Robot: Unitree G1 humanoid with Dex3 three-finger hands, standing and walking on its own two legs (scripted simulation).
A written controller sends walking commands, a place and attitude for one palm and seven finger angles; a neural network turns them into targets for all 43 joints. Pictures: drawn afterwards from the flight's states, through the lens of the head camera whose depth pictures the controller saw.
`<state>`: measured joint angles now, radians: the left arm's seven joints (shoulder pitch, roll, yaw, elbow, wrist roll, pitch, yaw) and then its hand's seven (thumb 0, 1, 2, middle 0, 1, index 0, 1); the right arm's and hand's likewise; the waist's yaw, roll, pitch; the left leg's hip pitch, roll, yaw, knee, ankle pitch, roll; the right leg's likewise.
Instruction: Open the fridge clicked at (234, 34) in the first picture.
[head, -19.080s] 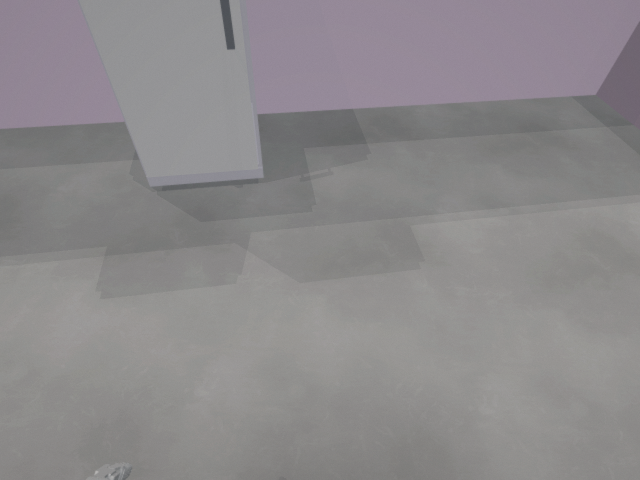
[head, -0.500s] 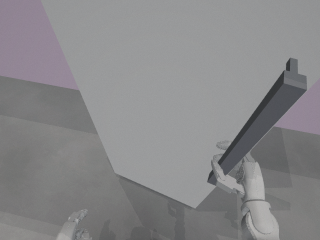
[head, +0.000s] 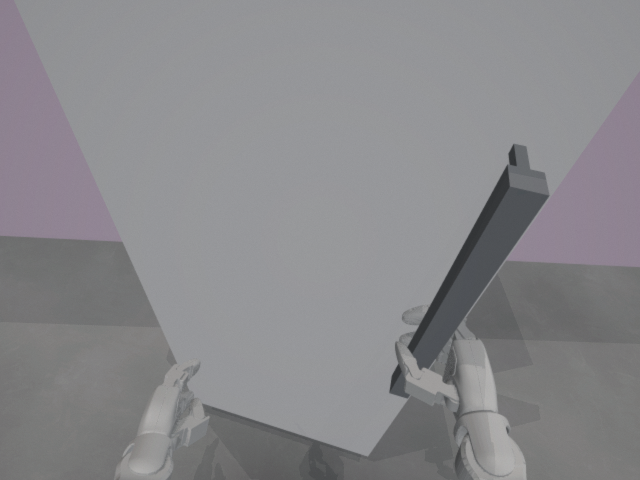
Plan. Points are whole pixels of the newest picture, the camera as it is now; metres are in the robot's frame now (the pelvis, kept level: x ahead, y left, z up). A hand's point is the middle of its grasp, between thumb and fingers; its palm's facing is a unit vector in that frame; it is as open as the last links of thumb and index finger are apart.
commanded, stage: walk backward, drawing the door open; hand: right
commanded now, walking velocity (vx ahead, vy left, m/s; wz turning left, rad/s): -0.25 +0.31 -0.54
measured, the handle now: (442, 302) +0.30 -0.11 +0.11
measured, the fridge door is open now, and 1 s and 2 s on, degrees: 16 54 87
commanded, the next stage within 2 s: stop walking and hold the door back in 1.54 s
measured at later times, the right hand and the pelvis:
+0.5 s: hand (361, 465) +0.14 -0.02 +0.04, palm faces +0.30 +0.94 -0.17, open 6.8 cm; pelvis -0.07 +0.16 +0.00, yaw -22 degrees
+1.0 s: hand out of the picture +0.03 +0.11 +0.04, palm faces +0.70 +0.70 -0.18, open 6.7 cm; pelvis -0.07 +0.39 +0.00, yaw -46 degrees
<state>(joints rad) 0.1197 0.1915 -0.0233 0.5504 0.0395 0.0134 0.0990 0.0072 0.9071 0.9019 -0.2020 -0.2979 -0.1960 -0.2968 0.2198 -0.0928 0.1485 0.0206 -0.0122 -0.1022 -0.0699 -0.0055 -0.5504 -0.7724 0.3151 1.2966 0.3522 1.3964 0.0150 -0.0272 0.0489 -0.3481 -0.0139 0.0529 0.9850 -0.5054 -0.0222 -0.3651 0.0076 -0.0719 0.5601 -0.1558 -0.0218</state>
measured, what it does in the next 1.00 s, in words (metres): steps to the left, turning right: left foot, then right foot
